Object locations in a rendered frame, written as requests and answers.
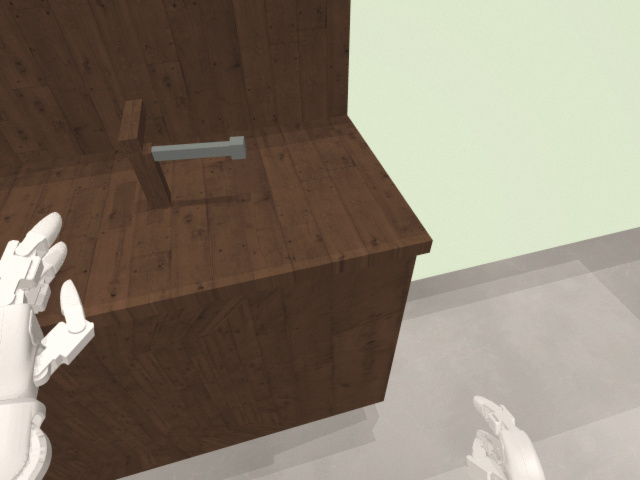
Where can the right robot hand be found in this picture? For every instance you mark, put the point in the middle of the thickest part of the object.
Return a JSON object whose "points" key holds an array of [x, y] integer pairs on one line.
{"points": [[513, 455]]}

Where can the left robot hand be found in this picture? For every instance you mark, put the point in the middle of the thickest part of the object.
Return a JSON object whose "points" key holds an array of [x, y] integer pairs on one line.
{"points": [[26, 270]]}

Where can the tap lever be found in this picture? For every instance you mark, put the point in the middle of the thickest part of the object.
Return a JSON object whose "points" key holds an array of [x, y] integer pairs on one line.
{"points": [[235, 148]]}

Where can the counter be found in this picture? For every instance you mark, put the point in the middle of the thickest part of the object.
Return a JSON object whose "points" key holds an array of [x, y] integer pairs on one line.
{"points": [[231, 299]]}

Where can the left robot forearm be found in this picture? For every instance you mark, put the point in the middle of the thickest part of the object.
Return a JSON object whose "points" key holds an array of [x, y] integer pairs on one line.
{"points": [[25, 450]]}

